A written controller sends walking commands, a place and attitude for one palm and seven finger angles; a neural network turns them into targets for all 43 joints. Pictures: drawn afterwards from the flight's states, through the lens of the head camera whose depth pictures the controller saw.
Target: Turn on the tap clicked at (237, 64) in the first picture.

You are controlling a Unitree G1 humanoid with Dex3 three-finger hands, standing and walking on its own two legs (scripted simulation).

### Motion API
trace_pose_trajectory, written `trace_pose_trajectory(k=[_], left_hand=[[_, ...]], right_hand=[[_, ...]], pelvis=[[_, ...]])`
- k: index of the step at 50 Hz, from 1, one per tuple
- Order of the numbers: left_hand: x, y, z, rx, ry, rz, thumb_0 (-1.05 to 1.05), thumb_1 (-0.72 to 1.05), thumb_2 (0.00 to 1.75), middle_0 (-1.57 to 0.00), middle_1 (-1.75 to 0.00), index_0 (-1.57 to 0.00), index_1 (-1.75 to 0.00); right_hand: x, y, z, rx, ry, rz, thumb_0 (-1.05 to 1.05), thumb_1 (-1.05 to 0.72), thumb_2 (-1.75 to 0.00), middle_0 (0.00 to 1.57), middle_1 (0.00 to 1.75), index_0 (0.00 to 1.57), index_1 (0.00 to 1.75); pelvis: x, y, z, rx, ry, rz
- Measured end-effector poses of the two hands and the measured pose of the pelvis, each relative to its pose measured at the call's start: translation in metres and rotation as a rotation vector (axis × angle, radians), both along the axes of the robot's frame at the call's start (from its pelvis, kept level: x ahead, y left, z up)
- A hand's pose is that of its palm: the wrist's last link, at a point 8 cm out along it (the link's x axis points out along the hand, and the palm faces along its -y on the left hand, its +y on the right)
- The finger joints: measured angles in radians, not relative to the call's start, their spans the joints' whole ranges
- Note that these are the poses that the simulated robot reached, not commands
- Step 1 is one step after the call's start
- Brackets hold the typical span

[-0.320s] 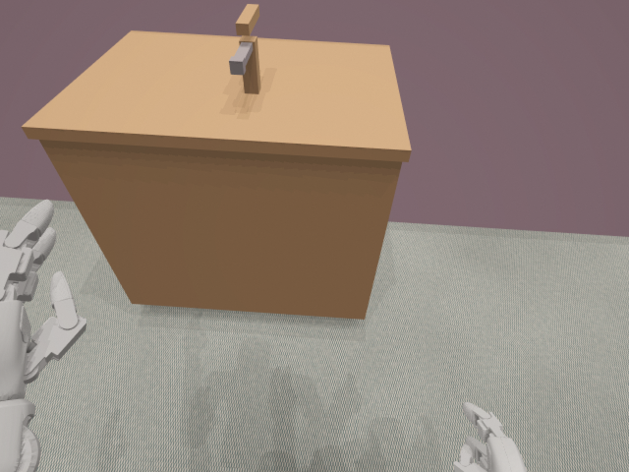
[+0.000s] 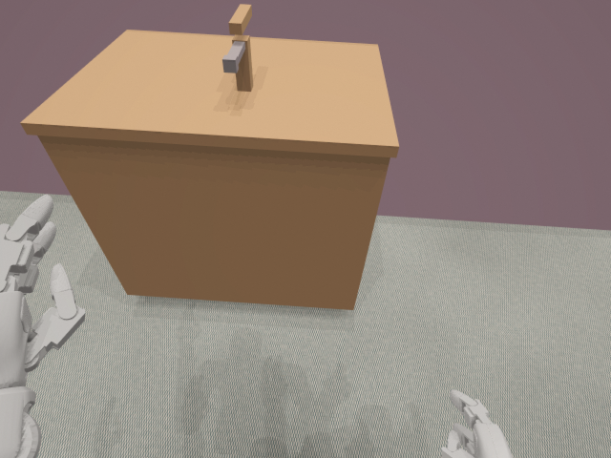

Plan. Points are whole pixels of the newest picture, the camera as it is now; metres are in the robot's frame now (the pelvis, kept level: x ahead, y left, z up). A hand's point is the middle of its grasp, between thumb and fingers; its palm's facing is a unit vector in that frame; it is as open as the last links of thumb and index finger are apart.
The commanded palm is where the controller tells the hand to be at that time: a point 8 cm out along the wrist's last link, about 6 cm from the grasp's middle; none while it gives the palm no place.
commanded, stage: look at it before walking up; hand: left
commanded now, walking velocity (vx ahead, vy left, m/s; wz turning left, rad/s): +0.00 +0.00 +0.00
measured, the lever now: (230, 64) +0.83 +0.22 +0.14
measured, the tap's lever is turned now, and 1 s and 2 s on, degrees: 0 0 0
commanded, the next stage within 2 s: turn to face it in 0.08 s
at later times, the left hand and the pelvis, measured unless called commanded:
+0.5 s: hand (105, 308) +0.22 +0.22 +0.15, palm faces +0.38 -0.86 -0.35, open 7.4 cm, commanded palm +0.17 +0.26 +0.18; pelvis -0.02 -0.01 -0.01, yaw -6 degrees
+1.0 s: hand (196, 301) +0.23 +0.14 +0.16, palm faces +0.20 -0.90 -0.38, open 7.4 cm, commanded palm +0.19 +0.20 +0.18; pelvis -0.04 -0.03 -0.03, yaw -15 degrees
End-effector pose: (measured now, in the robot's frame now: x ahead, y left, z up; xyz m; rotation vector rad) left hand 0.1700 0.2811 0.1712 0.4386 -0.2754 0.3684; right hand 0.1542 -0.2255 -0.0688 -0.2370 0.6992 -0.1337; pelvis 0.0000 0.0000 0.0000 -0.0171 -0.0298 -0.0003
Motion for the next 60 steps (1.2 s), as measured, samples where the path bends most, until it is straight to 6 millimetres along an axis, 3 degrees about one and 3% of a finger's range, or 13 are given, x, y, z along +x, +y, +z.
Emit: trace_pose_trajectory(k=[18, 28, 34, 43, 50, 54, 60], left_hand=[[0.0, 0.003, -0.003, 0.001, -0.002, -0.001, 0.02, 0.89, 0.9, -0.21, -0.3, -0.21, -0.31], [0.014, -0.033, -0.004, 0.011, -0.043, -0.08, 0.02, 0.9, 0.9, -0.21, -0.3, -0.2, -0.31], [0.021, -0.05, 0.001, 0.032, -0.052, -0.152, 0.02, 0.89, 0.9, -0.21, -0.3, -0.21, -0.31], [0.029, -0.049, 0.0, 0.094, -0.008, -0.174, 0.02, 0.89, 0.9, -0.21, -0.3, -0.21, -0.31], [0.034, -0.097, -0.003, 0.039, -0.044, -0.245, 0.02, 0.9, 0.9, -0.21, -0.3, -0.21, -0.31], [0.038, -0.114, 0.004, 0.049, -0.028, -0.319, 0.02, 0.89, 0.9, -0.21, -0.3, -0.21, -0.31], [0.032, -0.107, 0.016, 0.134, -0.01, -0.368, 0.02, 0.89, 0.9, -0.22, -0.3, -0.21, -0.31]], right_hand=[[-0.012, 0.001, -0.002, 0.011, -0.003, -0.024, 0.01, -0.9, -0.9, 0.2, 0.3, 0.21, 0.3], [-0.023, -0.017, -0.016, 0.047, -0.035, -0.073, 0.01, -0.9, -0.9, 0.2, 0.3, 0.21, 0.3], [-0.047, -0.036, -0.025, 0.031, 0.024, -0.134, 0.01, -0.9, -0.9, 0.2, 0.3, 0.21, 0.3], [-0.085, -0.047, -0.032, 0.049, 0.024, -0.264, 0.01, -0.9, -0.9, 0.2, 0.3, 0.2, 0.3], [-0.103, -0.055, -0.047, 0.094, 0.024, -0.251, 0.01, -0.9, -0.9, 0.2, 0.3, 0.2, 0.3], [-0.119, -0.065, -0.037, 0.085, 0.051, -0.291, 0.01, -0.9, -0.9, 0.2, 0.3, 0.2, 0.3], [-0.144, -0.074, -0.017, 0.039, 0.06, -0.355, 0.01, -0.9, -0.9, 0.2, 0.3, 0.2, 0.3]], pelvis=[[-0.008, 0.003, -0.003, 0.008, 0.004, -0.052], [-0.018, -0.012, -0.018, 0.031, 0.004, -0.112], [-0.022, -0.012, -0.019, 0.04, 0.022, -0.149], [-0.025, -0.013, -0.022, 0.049, 0.006, -0.224], [-0.036, -0.03, -0.026, 0.032, -0.006, -0.254], [-0.045, -0.032, -0.015, 0.053, 0.011, -0.288], [-0.053, -0.029, -0.005, 0.06, 0.043, -0.312]])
